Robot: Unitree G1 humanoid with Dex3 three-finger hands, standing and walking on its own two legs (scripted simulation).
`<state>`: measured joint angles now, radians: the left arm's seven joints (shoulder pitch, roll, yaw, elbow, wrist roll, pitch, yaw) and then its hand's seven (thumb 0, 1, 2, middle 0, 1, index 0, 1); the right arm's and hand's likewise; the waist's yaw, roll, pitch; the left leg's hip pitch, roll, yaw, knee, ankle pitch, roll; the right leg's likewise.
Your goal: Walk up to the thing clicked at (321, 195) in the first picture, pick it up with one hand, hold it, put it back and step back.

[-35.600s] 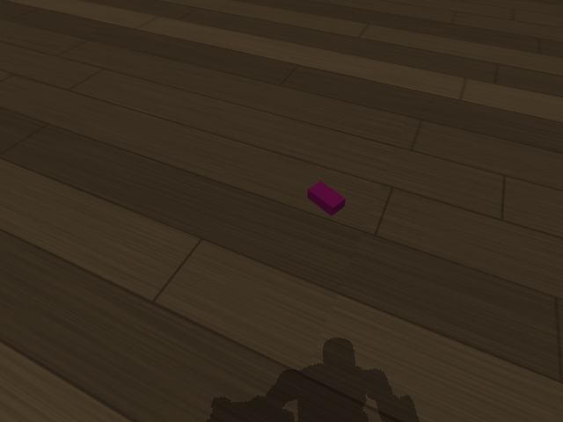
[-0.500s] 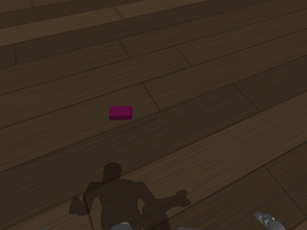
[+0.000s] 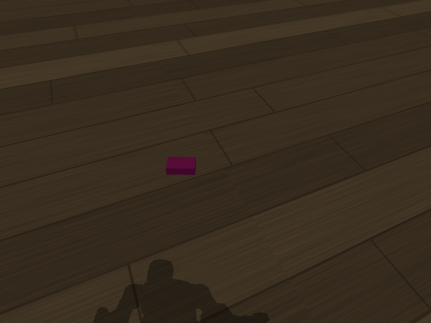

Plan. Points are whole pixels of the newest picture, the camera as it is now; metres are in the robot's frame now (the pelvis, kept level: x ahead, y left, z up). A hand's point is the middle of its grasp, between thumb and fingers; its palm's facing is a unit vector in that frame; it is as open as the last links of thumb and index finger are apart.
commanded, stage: step back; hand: left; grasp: from above
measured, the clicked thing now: (181, 165) +1.09 +0.20 -0.74
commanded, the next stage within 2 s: stand in 0.74 s
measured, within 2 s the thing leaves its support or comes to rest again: neither
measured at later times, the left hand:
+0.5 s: hand out of the picture +0.12 +0.25 -0.14, palm faces -0.02 -0.94 -0.33, open 7.4 cm
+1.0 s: hand out of the picture +0.12 +0.24 -0.14, palm faces -0.05 -0.94 -0.33, open 7.4 cm
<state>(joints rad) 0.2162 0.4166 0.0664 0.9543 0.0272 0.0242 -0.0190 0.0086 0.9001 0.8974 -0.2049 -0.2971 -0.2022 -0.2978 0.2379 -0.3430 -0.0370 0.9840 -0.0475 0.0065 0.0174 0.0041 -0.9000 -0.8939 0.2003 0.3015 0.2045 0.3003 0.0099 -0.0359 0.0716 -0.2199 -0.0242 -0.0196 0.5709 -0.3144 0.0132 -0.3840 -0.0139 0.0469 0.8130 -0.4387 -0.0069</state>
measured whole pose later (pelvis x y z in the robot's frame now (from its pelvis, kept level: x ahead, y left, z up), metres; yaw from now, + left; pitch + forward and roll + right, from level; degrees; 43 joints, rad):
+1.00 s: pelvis +0.02 +0.00 +0.02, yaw -1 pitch -2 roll +0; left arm 0.06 0.34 0.00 1.13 0.01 -0.01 -0.01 0.01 0.90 0.90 -0.20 -0.30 -0.20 -0.30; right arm 0.06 -0.33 -0.01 1.11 -0.01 -0.01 0.01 0.00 -0.90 -0.89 0.20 0.30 0.20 0.30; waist 0.00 0.00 0.07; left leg -0.07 0.00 -0.01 0.33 -0.22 0.00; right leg -0.12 -0.01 0.02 0.35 -0.18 0.01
